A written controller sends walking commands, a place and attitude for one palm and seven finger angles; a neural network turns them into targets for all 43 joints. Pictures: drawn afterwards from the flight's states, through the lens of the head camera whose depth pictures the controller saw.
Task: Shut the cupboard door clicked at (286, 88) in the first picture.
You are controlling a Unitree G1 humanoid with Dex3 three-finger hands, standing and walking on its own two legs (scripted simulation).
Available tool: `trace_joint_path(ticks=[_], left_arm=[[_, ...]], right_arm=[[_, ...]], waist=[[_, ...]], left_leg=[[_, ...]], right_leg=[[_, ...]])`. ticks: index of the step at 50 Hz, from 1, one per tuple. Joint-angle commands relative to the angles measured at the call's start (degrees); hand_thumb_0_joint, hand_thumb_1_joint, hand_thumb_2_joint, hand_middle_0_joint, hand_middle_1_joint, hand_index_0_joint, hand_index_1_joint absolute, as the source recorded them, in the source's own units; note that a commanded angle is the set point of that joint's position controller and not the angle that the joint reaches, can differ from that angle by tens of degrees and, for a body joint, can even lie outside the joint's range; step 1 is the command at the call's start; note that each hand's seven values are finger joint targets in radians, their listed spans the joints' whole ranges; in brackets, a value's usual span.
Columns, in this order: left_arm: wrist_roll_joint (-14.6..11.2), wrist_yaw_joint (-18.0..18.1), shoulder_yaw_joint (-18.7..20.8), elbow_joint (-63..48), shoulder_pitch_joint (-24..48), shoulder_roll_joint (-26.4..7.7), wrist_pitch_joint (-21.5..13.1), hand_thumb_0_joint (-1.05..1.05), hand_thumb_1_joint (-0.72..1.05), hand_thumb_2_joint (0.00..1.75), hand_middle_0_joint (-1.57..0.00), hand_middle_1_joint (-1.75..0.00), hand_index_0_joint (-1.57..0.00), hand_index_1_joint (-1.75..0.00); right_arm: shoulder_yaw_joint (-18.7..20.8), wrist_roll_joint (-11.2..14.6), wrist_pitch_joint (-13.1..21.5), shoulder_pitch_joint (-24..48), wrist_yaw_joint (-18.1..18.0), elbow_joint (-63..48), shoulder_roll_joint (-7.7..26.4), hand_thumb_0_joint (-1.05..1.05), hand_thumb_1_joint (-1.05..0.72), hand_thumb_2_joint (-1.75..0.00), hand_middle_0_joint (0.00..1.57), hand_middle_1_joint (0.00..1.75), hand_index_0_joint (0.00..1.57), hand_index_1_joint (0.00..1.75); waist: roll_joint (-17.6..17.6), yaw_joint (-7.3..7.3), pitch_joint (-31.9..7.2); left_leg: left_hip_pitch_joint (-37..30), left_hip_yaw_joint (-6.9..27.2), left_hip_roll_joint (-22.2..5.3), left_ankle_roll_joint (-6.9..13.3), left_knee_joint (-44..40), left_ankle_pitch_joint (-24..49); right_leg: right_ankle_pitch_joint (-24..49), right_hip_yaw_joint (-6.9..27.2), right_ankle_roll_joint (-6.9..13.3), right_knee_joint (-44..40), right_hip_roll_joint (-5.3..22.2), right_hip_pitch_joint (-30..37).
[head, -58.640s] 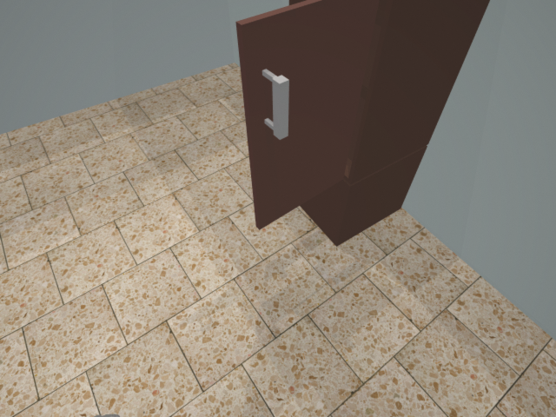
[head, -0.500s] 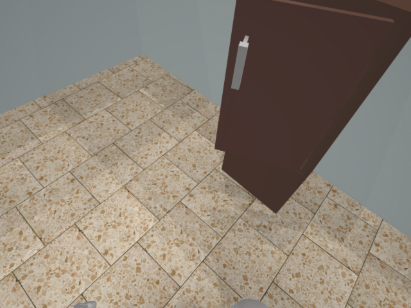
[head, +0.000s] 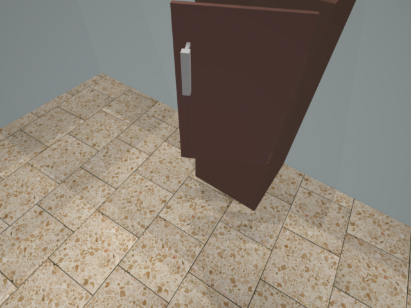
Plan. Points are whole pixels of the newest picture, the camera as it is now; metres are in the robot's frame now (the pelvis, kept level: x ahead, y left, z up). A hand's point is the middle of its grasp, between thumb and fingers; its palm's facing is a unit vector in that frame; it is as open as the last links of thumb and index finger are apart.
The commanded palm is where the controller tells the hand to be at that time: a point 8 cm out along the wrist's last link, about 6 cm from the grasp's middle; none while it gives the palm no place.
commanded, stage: take the last steps up to it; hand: left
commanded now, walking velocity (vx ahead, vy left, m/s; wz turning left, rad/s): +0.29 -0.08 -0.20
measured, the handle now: (187, 69) +0.70 +0.09 +0.09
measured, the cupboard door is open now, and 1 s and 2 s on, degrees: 28 28 28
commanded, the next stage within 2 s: come to a stop and stand still in 0.56 s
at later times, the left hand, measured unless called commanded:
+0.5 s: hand (158, 268) +0.24 +0.13 -0.17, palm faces -0.17 -0.97 -0.20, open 7.4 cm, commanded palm none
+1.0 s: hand (173, 262) +0.26 +0.09 -0.19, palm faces -0.04 -0.98 -0.18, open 7.3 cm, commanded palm none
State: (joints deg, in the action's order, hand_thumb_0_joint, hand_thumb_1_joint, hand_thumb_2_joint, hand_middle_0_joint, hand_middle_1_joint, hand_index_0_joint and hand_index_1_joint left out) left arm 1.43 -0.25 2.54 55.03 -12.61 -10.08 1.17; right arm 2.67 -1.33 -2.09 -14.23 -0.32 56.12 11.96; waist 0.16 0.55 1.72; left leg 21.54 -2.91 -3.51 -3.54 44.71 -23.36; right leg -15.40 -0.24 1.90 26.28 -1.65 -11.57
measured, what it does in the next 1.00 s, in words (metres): walks ahead: left foot, then right foot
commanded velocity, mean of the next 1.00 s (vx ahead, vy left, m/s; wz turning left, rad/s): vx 0.05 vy -0.01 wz -0.04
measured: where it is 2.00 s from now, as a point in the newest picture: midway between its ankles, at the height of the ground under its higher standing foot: outside the picture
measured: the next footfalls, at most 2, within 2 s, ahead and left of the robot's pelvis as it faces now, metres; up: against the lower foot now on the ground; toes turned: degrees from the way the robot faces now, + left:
left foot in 0.06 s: +0.05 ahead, +0.12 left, +0.00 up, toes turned +4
right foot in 0.50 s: +0.21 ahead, -0.17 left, +0.00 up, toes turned -11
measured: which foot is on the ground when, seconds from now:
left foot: up 0.00-0.04, down 0.06-0.50, up 0.52-0.84, down 0.86-1.00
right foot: down 0.00-0.06, up 0.08-0.48, down 0.50-1.00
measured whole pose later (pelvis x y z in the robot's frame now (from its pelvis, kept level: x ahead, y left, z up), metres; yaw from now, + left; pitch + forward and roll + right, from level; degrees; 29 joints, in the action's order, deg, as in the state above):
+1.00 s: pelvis +0.22 -0.08 -0.01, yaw -6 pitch +0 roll +0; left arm 0.6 2.5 1.3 60.6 -13.3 -8.8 1.5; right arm 1.0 -0.7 -1.0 -7.9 -1.8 57.5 9.2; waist 1.7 -2.0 4.4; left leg 17.7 -4.7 -0.4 2.0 30.8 -13.0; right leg -20.1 -6.5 1.6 31.3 0.2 -10.6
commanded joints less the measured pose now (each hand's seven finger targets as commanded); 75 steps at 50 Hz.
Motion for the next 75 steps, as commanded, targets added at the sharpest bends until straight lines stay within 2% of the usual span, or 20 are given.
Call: trace_joint_path(ticks=[1, 3, 4, 11, 18, 22, 23, 25, 27, 32, 40, 44, 52, 55, 57, 58, 59, 63, 68, 75], left_arm=[[-0.63, 0.06, 2.63, -2.57, 0.93, -9.06, -1.33, 0.00, 0.90, 0.90, -0.20, -0.30, -0.20, -0.30], [-0.71, -0.82, 1.44, -4.99, 1.65, -4.05, -1.41, 0.00, 0.90, 0.90, -0.20, -0.30, -0.20, -0.30], [0.06, -1.19, 2.00, -6.35, 5.97, -6.27, -1.13, 0.00, 0.90, 0.90, -0.20, -0.30, -0.20, -0.30], [0.10, -2.48, 2.02, -1.71, 1.40, -3.79, -0.78, 0.00, 0.90, 0.90, -0.20, -0.30, -0.20, -0.30], [-0.17, -2.18, 0.72, -2.44, 7.84, -2.46, -1.62, 0.00, 0.90, 0.90, -0.20, -0.30, -0.20, -0.30], [-0.19, -1.75, 1.31, 0.77, 1.06, -3.49, -2.43, 0.00, 0.90, 0.90, -0.20, -0.30, -0.20, -0.30], [-0.06, -1.35, 1.79, 2.73, -4.15, -5.95, -3.02, 0.00, 0.90, 0.90, -0.20, -0.30, -0.20, -0.30], [0.00, -0.01, 4.11, 7.11, -18.00, -14.28, -4.15, 0.00, 0.90, 0.90, -0.20, -0.30, -0.20, -0.30], [-0.73, 0.79, 3.28, 6.16, -11.44, -12.24, -4.14, 0.00, 0.90, 0.90, -0.20, -0.30, -0.20, -0.30], [-0.50, 1.27, 0.36, 3.79, -1.45, -3.40, -4.69, 0.00, 0.90, 0.90, -0.20, -0.30, -0.20, -0.30], [-0.76, 2.58, 0.08, 4.97, -2.27, -5.61, -3.92, 0.00, 0.90, 0.90, -0.20, -0.30, -0.20, -0.30], [-1.07, 3.66, 0.02, 3.86, -4.99, -4.08, -1.64, 0.00, 0.90, 0.90, -0.20, -0.30, -0.20, -0.30], [-0.69, 2.90, 0.35, 2.32, -6.38, -4.69, 0.27, 0.00, 0.90, 0.90, -0.20, -0.30, -0.20, -0.30], [-0.07, 2.85, 0.42, 1.76, -7.30, -5.49, 0.11, 0.00, 0.90, 0.90, -0.20, -0.30, -0.20, -0.30], [0.22, 2.75, 0.77, 0.98, -4.46, -8.31, -0.42, 0.00, 0.90, 0.90, -0.20, -0.30, -0.20, -0.30], [1.36, 3.42, -1.11, -2.51, -6.54, -11.52, -1.47, 0.00, 0.90, 0.90, -0.20, -0.30, -0.20, -0.30], [0.46, 3.77, 0.33, -4.73, -5.05, -9.21, -1.43, 0.00, 0.90, 0.90, -0.20, -0.30, -0.20, -0.30], [0.44, 3.78, 0.84, -6.60, -7.99, -8.90, -1.20, 0.00, 0.90, 0.90, -0.20, -0.30, -0.20, -0.30], [0.90, 3.74, 0.43, -9.10, -5.56, -9.23, -1.29, 0.00, 0.90, 0.90, -0.20, -0.30, -0.20, -0.30], [-0.32, 3.18, -0.43, -9.09, -5.79, -7.25, -0.40, 0.00, 0.90, 0.90, -0.20, -0.30, -0.20, -0.30]], right_arm=[[0.44, -0.28, 3.68, -7.90, -0.75, -1.08, 4.77, 0.00, -0.90, -0.90, 0.20, 0.30, 0.20, 0.30], [2.45, -1.25, 3.96, -15.66, -1.56, 0.04, 13.85, 0.00, -0.90, -0.90, 0.20, 0.30, 0.20, 0.30], [2.48, -1.26, 3.57, -15.70, -1.86, -0.24, 14.37, 0.00, -0.90, -0.90, 0.20, 0.30, 0.20, 0.30], [0.18, -0.52, 5.62, -10.57, -2.11, -0.13, 6.70, 0.00, -0.90, -0.90, 0.20, 0.30, 0.20, 0.30], [0.81, -0.86, 4.98, -14.58, -1.41, 3.19, 5.96, 0.00, -0.90, -0.90, 0.20, 0.30, 0.20, 0.30], [1.12, -0.50, 4.29, -12.57, -1.30, 3.93, 6.75, 0.00, -0.90, -0.90, 0.20, 0.30, 0.20, 0.30], [0.88, -0.03, 4.36, -12.81, -0.88, 4.37, 5.60, 0.00, -0.90, -0.90, 0.20, 0.30, 0.20, 0.30], [-0.22, 1.23, 4.77, -12.18, -0.37, 2.42, -0.08, 0.00, -0.90, -0.90, 0.20, 0.30, 0.20, 0.30], [0.62, 1.03, 3.94, -9.32, -0.51, 2.48, 1.72, 0.00, -0.90, -0.90, 0.20, 0.30, 0.20, 0.30], [-0.17, -0.11, 2.57, -9.68, -0.38, 4.61, -2.27, 0.00, -0.90, -0.90, 0.20, 0.30, 0.20, 0.30], [-1.27, 0.85, 1.68, -4.90, -0.96, 3.70, -0.93, 0.00, -0.90, -0.90, 0.20, 0.30, 0.20, 0.30], [0.25, 0.27, 1.42, -4.38, -1.73, 2.36, 6.17, 0.00, -0.90, -0.90, 0.20, 0.30, 0.20, 0.30], [1.24, 0.48, 0.51, 2.21, -2.44, -1.50, 8.28, 0.00, -0.90, -0.90, 0.20, 0.30, 0.20, 0.30], [1.39, 0.70, 0.28, 4.91, -2.13, -2.71, 7.18, 0.00, -0.90, -0.90, 0.20, 0.30, 0.20, 0.30], [1.06, 0.89, -0.36, 3.94, -1.45, -2.66, 3.71, 0.00, -0.90, -0.90, 0.20, 0.30, 0.20, 0.30], [0.23, -0.62, 2.20, 4.41, -1.00, -8.70, 6.38, 0.00, -0.90, -0.90, 0.20, 0.30, 0.20, 0.30], [0.97, -0.63, 2.86, 1.17, -1.21, -7.69, 5.37, 0.00, -0.90, -0.90, 0.20, 0.30, 0.20, 0.30], [0.47, -0.37, 1.45, 3.06, -1.27, -9.18, 1.66, 0.00, -0.90, -0.90, 0.20, 0.30, 0.20, 0.30], [0.76, 0.16, 0.38, 1.93, -0.56, -9.01, 0.26, 0.00, -0.90, -0.90, 0.20, 0.30, 0.20, 0.30], [0.17, -0.16, 2.22, -1.16, -0.48, -6.61, 3.43, 0.00, -0.90, -0.90, 0.20, 0.30, 0.20, 0.30]], waist=[[2.31, 2.84, -1.72], [-21.27, 5.62, -0.69], [-13.55, 6.50, 3.45], [-7.46, 0.87, 3.49], [-9.79, 3.22, 4.87], [-8.08, -0.37, 1.84], [-3.94, -2.74, -0.95], [17.35, -7.54, -9.75], [12.99, -4.59, -4.71], [4.98, 1.82, 0.43], [4.55, 0.92, -2.88], [-4.40, 0.11, -2.96], [-8.12, -1.18, -7.99], [-0.57, -1.80, -8.06], [12.08, -0.42, -4.91], [4.56, 0.55, -2.41], [2.93, 0.70, -13.02], [11.87, -2.20, -5.03], [6.07, -0.57, 4.02], [-6.78, -1.43, 5.33]], left_leg=[[-17.95, -1.35, 0.89, 1.69, -21.62, 7.01], [-24.32, 29.13, -21.90, 10.49, -34.28, -9.13], [-18.13, 30.64, -25.23, 13.85, -37.28, -13.10], [-16.99, 5.72, -14.01, 10.53, -35.06, 14.99], [-17.91, 0.46, -13.95, 11.27, -31.61, 24.12], [-14.16, -2.14, -12.54, 9.25, -23.18, 28.22], [-10.10, -3.85, -9.59, 7.70, -16.02, 28.55], [9.58, -8.26, 2.10, 3.80, 11.99, -10.66], [12.11, 1.39, -0.97, 4.87, 24.64, -8.16], [4.38, 0.86, -3.09, 3.18, 15.00, 2.97], [-4.91, 0.73, 0.19, 1.67, -12.63, 11.97], [-14.12, 7.76, -9.64, 7.78, -15.95, 53.69], [-14.28, 12.14, -13.15, 12.97, -20.36, 47.24], [-9.90, 8.83, -8.31, 9.57, -16.49, 33.03], [-4.52, 1.40, 1.28, 4.44, -9.19, 10.79], [-3.58, 5.90, 0.71, 3.45, -14.86, 12.34], [-7.23, 2.97, 0.09, 4.64, -13.49, 20.21], [2.56, 1.46, 3.89, 5.35, -2.63, 2.26], [2.80, 1.30, 2.10, 4.53, 2.13, 0.11], [-1.76, 9.74, -3.69, 8.30, -19.77, 12.71]], right_leg=[[-11.47, 11.66, 5.67, -3.29, 8.59, -10.77], [-18.95, -1.98, -0.13, 23.04, -1.73, -27.21], [-16.86, 2.08, 0.37, 31.32, 1.60, -28.38], [1.14, 0.76, -2.33, 35.37, 4.58, -25.95], [1.67, -4.36, -1.82, 14.33, 4.79, -18.90], [5.08, -7.45, -0.12, 4.16, 1.53, -2.90], [6.49, -5.92, 0.66, 1.03, 1.61, 7.01], [7.62, 22.84, 9.72, -7.62, 23.61, 26.04], [1.73, 22.63, 11.21, -13.45, 23.41, 14.40], [18.17, 3.28, 8.06, -14.18, 16.27, -0.90], [44.26, 1.43, 6.43, -3.61, 16.05, 4.75], [16.63, -1.86, -0.35, 2.26, 8.58, -1.90], [-4.78, -1.04, -1.21, 8.85, 4.42, -1.33], [10.36, 3.47, -0.38, 0.76, 6.76, 1.34], [18.46, 13.18, 4.76, -6.49, 17.29, 1.15], [32.06, 8.64, 2.74, 1.36, 14.07, 5.94], [28.20, 7.28, 2.02, 6.03, 13.86, 5.63], [36.79, 11.01, 2.52, 0.87, 15.94, 5.97], [28.37, 8.98, 7.85, -2.38, 15.77, -3.32], [-3.70, 1.85, 0.41, -0.39, 5.24, -6.64]])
